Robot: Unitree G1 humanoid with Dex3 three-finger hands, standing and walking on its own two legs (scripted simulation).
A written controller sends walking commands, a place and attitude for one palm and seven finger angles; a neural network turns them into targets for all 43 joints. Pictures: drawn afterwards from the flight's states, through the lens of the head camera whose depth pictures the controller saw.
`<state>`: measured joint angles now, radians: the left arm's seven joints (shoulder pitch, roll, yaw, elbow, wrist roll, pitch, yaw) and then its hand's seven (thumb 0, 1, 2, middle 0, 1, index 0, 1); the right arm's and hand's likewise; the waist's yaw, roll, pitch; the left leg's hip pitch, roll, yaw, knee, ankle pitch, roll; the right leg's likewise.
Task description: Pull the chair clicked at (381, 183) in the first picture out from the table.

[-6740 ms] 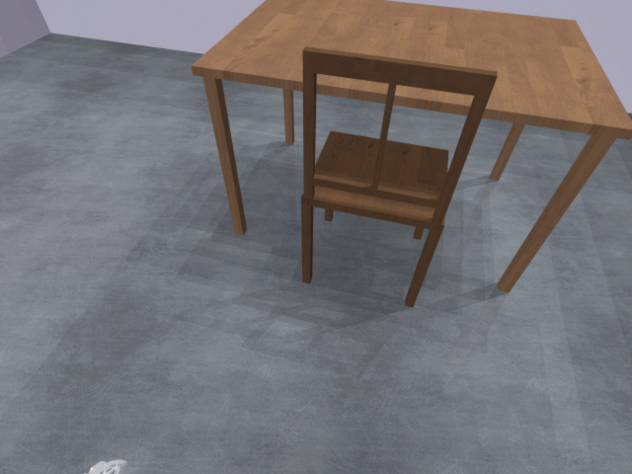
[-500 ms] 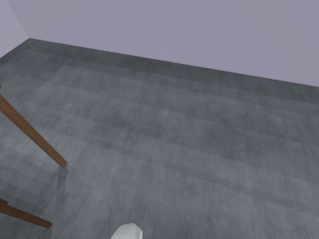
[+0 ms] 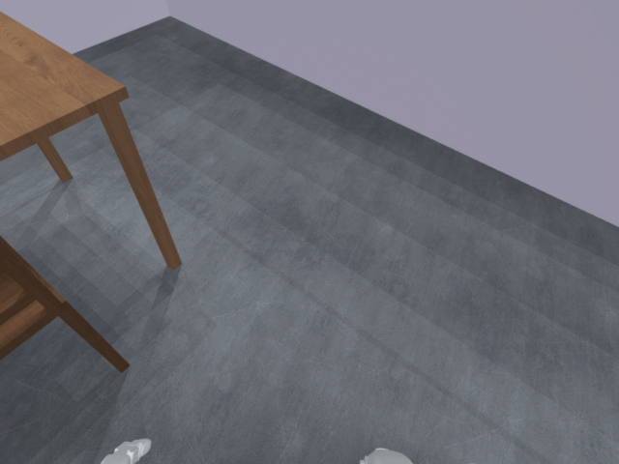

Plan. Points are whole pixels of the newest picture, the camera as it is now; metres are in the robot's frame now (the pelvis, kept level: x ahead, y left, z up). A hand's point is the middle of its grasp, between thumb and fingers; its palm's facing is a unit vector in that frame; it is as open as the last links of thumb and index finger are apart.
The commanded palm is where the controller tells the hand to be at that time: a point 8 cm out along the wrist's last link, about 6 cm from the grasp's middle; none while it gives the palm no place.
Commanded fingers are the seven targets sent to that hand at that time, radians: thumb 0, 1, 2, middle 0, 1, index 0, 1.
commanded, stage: turn to face it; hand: left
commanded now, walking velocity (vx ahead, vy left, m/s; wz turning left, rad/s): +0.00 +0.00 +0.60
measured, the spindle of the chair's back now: out of the picture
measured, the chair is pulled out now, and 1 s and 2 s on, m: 0.00 0.00 0.00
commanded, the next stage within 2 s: take the last steps up to it in 1.38 s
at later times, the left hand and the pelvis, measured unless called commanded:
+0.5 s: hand out of the picture +0.00 +0.19 -0.16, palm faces +0.33 -0.91 -0.26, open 7.4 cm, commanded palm none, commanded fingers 0.00 0.90 0.90 -0.20 -0.30 -0.20 -0.30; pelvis +0.00 -0.02 -0.01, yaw +19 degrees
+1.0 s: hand out of the picture -0.01 +0.25 -0.15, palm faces +0.58 -0.77 -0.26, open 7.4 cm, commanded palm none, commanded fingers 0.00 0.90 0.90 -0.20 -0.30 -0.20 -0.30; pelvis +0.01 +0.00 +0.00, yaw +36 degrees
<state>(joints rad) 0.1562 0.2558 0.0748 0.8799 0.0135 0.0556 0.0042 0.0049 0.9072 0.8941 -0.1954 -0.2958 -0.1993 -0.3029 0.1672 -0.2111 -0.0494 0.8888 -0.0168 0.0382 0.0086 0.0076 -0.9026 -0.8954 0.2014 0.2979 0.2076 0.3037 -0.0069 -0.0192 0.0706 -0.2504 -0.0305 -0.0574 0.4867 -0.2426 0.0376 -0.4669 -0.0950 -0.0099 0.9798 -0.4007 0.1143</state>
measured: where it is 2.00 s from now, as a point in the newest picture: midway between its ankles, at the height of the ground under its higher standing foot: outside the picture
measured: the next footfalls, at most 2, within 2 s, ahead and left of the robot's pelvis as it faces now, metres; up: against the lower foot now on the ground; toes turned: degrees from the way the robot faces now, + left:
right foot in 0.16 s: +0.05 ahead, -0.15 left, +0.00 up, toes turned +3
left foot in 0.58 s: +0.00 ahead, +0.13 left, +0.00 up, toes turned +28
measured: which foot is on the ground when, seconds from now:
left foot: down 0.00-0.16, up 0.18-0.56, down 0.58-1.00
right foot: up 0.00-0.14, down 0.16-0.58, up 0.60-1.00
